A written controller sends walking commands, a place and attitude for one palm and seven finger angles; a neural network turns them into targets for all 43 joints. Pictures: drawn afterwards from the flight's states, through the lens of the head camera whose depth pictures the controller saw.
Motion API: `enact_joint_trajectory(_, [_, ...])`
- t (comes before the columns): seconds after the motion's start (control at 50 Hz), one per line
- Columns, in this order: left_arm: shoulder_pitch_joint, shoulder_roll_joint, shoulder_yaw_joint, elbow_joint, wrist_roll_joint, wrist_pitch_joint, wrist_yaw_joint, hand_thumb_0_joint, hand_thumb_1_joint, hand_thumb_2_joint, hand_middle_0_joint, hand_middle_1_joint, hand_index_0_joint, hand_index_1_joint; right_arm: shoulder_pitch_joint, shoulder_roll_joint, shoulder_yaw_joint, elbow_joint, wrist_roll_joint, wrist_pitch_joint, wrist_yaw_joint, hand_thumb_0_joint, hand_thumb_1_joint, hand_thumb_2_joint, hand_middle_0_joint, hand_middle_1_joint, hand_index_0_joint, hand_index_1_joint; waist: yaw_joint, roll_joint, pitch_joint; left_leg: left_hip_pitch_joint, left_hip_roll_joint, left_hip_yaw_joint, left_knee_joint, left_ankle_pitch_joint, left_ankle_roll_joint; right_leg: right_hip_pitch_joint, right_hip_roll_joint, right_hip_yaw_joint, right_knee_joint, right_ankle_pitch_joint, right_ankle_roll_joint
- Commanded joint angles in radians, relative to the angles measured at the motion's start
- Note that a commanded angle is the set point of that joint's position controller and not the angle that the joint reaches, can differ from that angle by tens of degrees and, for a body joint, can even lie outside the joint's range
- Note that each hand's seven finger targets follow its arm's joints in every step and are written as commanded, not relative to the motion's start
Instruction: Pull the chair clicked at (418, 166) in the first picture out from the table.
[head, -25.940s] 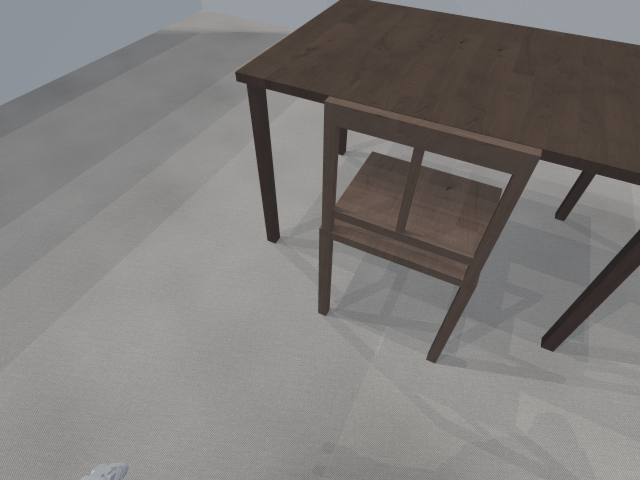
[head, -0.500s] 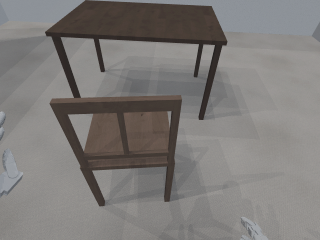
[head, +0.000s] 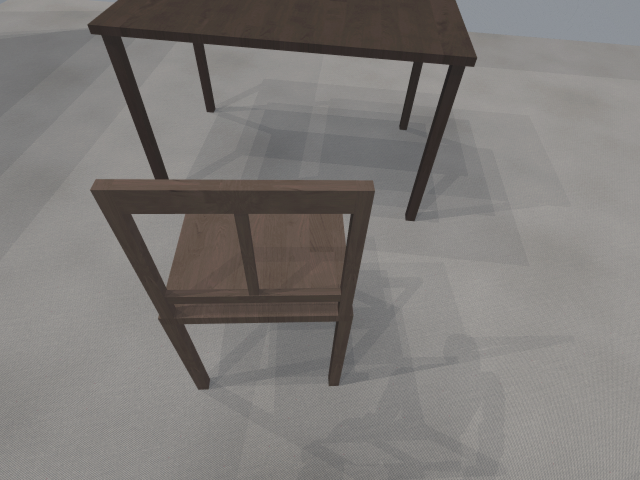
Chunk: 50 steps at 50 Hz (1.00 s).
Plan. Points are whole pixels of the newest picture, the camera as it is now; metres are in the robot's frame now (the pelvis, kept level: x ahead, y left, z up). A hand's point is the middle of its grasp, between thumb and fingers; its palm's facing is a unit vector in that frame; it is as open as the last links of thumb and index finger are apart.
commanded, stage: let the arm hang, fingers relaxed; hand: left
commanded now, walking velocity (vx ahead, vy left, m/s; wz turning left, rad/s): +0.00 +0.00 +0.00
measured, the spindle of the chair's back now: (248, 256) +0.51 +0.17 -0.11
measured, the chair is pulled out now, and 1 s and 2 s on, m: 0.58 0.58 0.58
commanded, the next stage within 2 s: look to check the result in 0.60 s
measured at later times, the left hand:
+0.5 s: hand out of the picture -0.01 +0.14 -0.18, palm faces +0.03 -0.99 -0.16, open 7.3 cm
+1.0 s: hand out of the picture +0.00 +0.14 -0.17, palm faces +0.03 -0.98 -0.18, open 7.3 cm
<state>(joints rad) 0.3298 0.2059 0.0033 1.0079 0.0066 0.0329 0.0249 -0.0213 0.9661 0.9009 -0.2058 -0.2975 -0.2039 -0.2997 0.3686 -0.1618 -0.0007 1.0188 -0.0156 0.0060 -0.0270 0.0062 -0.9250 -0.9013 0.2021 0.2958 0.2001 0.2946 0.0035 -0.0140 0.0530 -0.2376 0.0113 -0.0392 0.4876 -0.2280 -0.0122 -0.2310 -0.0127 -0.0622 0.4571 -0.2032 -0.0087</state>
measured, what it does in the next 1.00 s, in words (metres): stands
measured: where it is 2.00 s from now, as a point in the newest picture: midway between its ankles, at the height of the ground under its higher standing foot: outside the picture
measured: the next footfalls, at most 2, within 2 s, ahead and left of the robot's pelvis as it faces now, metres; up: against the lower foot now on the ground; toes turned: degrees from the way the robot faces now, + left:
none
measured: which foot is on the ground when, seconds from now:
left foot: down 0.00-1.00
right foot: down 0.00-1.00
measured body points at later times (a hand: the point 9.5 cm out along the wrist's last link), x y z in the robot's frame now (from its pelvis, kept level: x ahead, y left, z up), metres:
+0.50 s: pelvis +0.00 -0.01 +0.00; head +0.01 -0.02 +0.45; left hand -0.01 +0.19 -0.16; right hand -0.02 -0.21 -0.16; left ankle +0.02 +0.13 -0.74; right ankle +0.03 -0.12 -0.74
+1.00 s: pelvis +0.01 -0.02 +0.00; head +0.02 -0.02 +0.45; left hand +0.00 +0.20 -0.16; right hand -0.02 -0.22 -0.16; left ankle +0.02 +0.13 -0.74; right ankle +0.03 -0.12 -0.74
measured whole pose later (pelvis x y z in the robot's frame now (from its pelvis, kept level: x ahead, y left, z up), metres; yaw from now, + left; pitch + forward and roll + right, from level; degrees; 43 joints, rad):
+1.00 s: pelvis +0.01 -0.02 +0.00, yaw -1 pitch -2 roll +0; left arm 0.31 0.13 0.00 1.07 0.01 0.01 0.03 0.01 0.92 0.90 -0.20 -0.30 -0.20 -0.30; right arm 0.34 -0.10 0.00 1.08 -0.01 -0.01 -0.04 0.00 -0.91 -0.90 0.20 0.30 0.20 0.29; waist 0.00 0.01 0.05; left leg -0.20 0.03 -0.03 0.46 -0.23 -0.04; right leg -0.22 0.01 -0.06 0.47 -0.23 -0.04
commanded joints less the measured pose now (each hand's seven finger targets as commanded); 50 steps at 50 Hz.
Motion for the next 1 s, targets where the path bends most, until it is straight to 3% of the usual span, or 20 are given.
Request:
enact_joint_trajectory(0.0, [0.036, 0.068, 0.005, -0.016, 0.001, -0.026, 0.002, 0.000, 0.900, 0.900, -0.200, -0.300, -0.200, -0.300, 0.065, -0.079, -0.010, -0.026, 0.000, -0.018, -0.003, 0.000, -0.900, -0.900, 0.200, 0.300, 0.200, 0.300, 0.000, 0.027, 0.007, -0.048, 0.070, -0.071, -0.122, -0.025, 0.057, 0.018, -0.085, 0.100, -0.100, -0.049, -0.052])
enact_joint_trajectory(0.1, [0.055, 0.053, 0.002, 0.016, 0.000, -0.027, 0.007, 0.000, 0.900, 0.900, -0.200, -0.300, -0.200, -0.300, 0.088, -0.064, -0.006, 0.006, 0.001, -0.017, -0.004, 0.000, -0.900, -0.900, 0.200, 0.300, 0.200, 0.300, -0.004, -0.008, 0.017, -0.033, 0.065, -0.058, -0.116, -0.026, 0.058, -0.006, -0.086, 0.110, -0.106, -0.073, -0.053])
enact_joint_trajectory(0.14, [0.058, 0.048, 0.000, 0.026, 0.001, -0.026, 0.008, 0.000, 0.900, 0.900, -0.200, -0.300, -0.200, -0.300, 0.081, -0.053, -0.004, 0.018, 0.002, -0.015, -0.005, 0.000, -0.900, -0.900, 0.200, 0.300, 0.200, 0.300, 0.000, 0.009, 0.057, -0.044, 0.063, -0.055, -0.121, -0.027, 0.059, -0.024, -0.082, 0.107, -0.114, -0.076, -0.056])
enact_joint_trajectory(0.24, [0.070, 0.033, 0.003, 0.035, 0.002, -0.026, 0.011, 0.000, 0.900, 0.900, -0.200, -0.300, -0.200, -0.300, 0.086, -0.031, -0.004, 0.033, 0.002, -0.014, -0.006, 0.000, -0.900, -0.900, 0.200, 0.300, 0.200, 0.300, 0.001, 0.002, 0.077, -0.044, 0.057, -0.046, -0.117, -0.042, 0.059, -0.045, -0.082, 0.111, -0.120, -0.105, -0.057])
enact_joint_trajectory(0.3, [0.073, 0.024, 0.008, 0.031, 0.004, -0.028, 0.012, 0.000, 0.900, 0.900, -0.200, -0.300, -0.200, -0.300, 0.092, -0.021, -0.005, 0.034, -0.001, -0.017, -0.006, 0.000, -0.900, -0.900, 0.200, 0.300, 0.200, 0.300, 0.001, 0.004, 0.048, -0.040, 0.055, -0.044, -0.108, -0.041, 0.056, -0.034, -0.086, 0.117, -0.111, -0.105, -0.056])
enact_joint_trajectory(0.34, [0.068, 0.019, 0.007, 0.033, 0.003, -0.027, 0.012, 0.000, 0.900, 0.900, -0.200, -0.300, -0.200, -0.300, 0.086, -0.011, -0.004, 0.038, 0.001, -0.015, -0.008, 0.000, -0.900, -0.900, 0.200, 0.300, 0.200, 0.300, 0.000, 0.018, 0.080, -0.046, 0.056, -0.044, -0.114, -0.041, 0.058, -0.050, -0.079, 0.111, -0.118, -0.101, -0.059])
enact_joint_trajectory(0.42, [0.069, 0.013, 0.010, 0.035, 0.004, -0.028, 0.012, 0.000, 0.900, 0.900, -0.200, -0.300, -0.200, -0.300, 0.092, -0.004, -0.005, 0.039, -0.001, -0.017, -0.009, 0.000, -0.900, -0.900, 0.200, 0.300, 0.200, 0.300, -0.001, 0.028, 0.059, -0.039, 0.053, -0.041, -0.106, -0.043, 0.054, -0.043, -0.084, 0.121, -0.112, -0.107, -0.060])
enact_joint_trajectory(0.44, [0.069, 0.013, 0.009, 0.039, 0.003, -0.029, 0.011, 0.000, 0.900, 0.900, -0.200, -0.300, -0.200, -0.300, 0.087, -0.001, -0.006, 0.041, 0.000, -0.015, -0.010, 0.000, -0.900, -0.900, 0.200, 0.300, 0.200, 0.300, 0.002, 0.033, 0.082, -0.045, 0.055, -0.036, -0.109, -0.037, 0.055, -0.047, -0.080, 0.115, -0.122, -0.098, -0.062])
enact_joint_trajectory(0.52, [0.067, 0.008, 0.012, 0.035, 0.001, -0.032, 0.011, 0.000, 0.900, 0.900, -0.200, -0.300, -0.200, -0.300, 0.092, -0.002, -0.005, 0.042, 0.000, -0.021, -0.012, 0.000, -0.900, -0.900, 0.200, 0.300, 0.200, 0.300, 0.000, 0.025, 0.026, -0.015, 0.057, -0.038, -0.095, 0.016, 0.051, -0.019, -0.086, 0.117, -0.104, -0.054, -0.063])
enact_joint_trajectory(0.64, [0.058, 0.006, 0.011, 0.038, 0.001, -0.031, 0.011, 0.000, 0.900, 0.900, -0.200, -0.300, -0.200, -0.300, 0.087, -0.004, -0.005, 0.045, 0.002, -0.020, -0.015, 0.000, -0.900, -0.900, 0.200, 0.300, 0.200, 0.300, 0.002, 0.035, 0.058, -0.026, 0.066, -0.041, -0.110, 0.033, 0.053, -0.013, -0.079, 0.106, -0.105, -0.021, -0.063])
enact_joint_trajectory(0.7, [0.059, 0.007, 0.013, 0.037, 0.001, -0.032, 0.012, 0.000, 0.900, 0.900, -0.200, -0.300, -0.200, -0.300, 0.089, -0.008, -0.005, 0.044, 0.002, -0.022, -0.015, 0.000, -0.900, -0.900, 0.200, 0.300, 0.200, 0.300, 0.001, 0.028, 0.023, -0.012, 0.066, -0.041, -0.103, 0.039, 0.051, 0.006, -0.085, 0.108, -0.099, -0.012, -0.061])
enact_joint_trajectory(0.74, [0.053, 0.006, 0.011, 0.038, 0.001, -0.031, 0.012, 0.000, 0.900, 0.900, -0.200, -0.300, -0.200, -0.300, 0.082, -0.009, -0.006, 0.045, 0.002, -0.019, -0.016, 0.000, -0.900, -0.900, 0.200, 0.300, 0.200, 0.300, 0.001, 0.014, 0.053, -0.013, 0.067, -0.039, -0.107, 0.033, 0.053, -0.013, -0.079, 0.110, -0.110, -0.023, -0.063])
enact_joint_trajectory(0.82, [0.054, 0.011, 0.014, 0.034, 0.001, -0.031, 0.012, 0.000, 0.900, 0.900, -0.200, -0.300, -0.200, -0.300, 0.088, -0.009, -0.005, 0.046, 0.001, -0.020, -0.014, 0.000, -0.900, -0.900, 0.200, 0.300, 0.200, 0.300, 0.001, 0.006, 0.033, -0.014, 0.062, -0.038, -0.104, 0.019, 0.051, 0.001, -0.087, 0.112, -0.110, -0.041, -0.061])
enact_joint_trajectory(0.84, [0.052, 0.010, 0.012, 0.038, 0.002, -0.030, 0.012, 0.000, 0.900, 0.900, -0.200, -0.300, -0.200, -0.300, 0.079, -0.006, -0.006, 0.049, 0.002, -0.017, -0.014, 0.000, -0.900, -0.900, 0.200, 0.300, 0.200, 0.300, 0.002, 0.014, 0.063, -0.019, 0.062, -0.033, -0.107, 0.014, 0.051, -0.015, -0.082, 0.111, -0.121, -0.047, -0.064])
enact_joint_trajectory(0.92, [0.053, 0.012, 0.015, 0.031, 0.000, -0.032, 0.011, 0.000, 0.900, 0.900, -0.200, -0.300, -0.200, -0.300, 0.085, -0.008, -0.006, 0.046, 0.001, -0.020, -0.014, 0.000, -0.900, -0.900, 0.200, 0.300, 0.200, 0.300, 0.000, 0.010, 0.028, -0.004, 0.062, -0.035, -0.098, 0.029, 0.049, -0.003, -0.086, 0.116, -0.112, -0.035, -0.062])
enact_joint_trajectory(0.94, [0.047, 0.011, 0.013, 0.033, 0.001, -0.031, 0.012, 0.000, 0.900, 0.900, -0.200, -0.300, -0.200, -0.300, 0.081, -0.006, -0.005, 0.049, 0.002, -0.018, -0.015, 0.000, -0.900, -0.900, 0.200, 0.300, 0.200, 0.300, -0.001, 0.020, 0.059, -0.016, 0.064, -0.037, -0.107, 0.028, 0.051, -0.010, -0.081, 0.111, -0.118, -0.032, -0.065])
enact_joint_trajectory(0.98, [0.051, 0.011, 0.013, 0.030, 0.001, -0.031, 0.012, 0.000, 0.900, 0.900, -0.200, -0.300, -0.200, -0.300, 0.079, -0.010, -0.006, 0.047, 0.001, -0.019, -0.014, 0.000, -0.900, -0.900, 0.200, 0.300, 0.200, 0.300, -0.001, 0.024, 0.047, -0.006, 0.063, -0.037, -0.103, 0.027, 0.049, -0.014, -0.084, 0.115, -0.112, -0.038, -0.063])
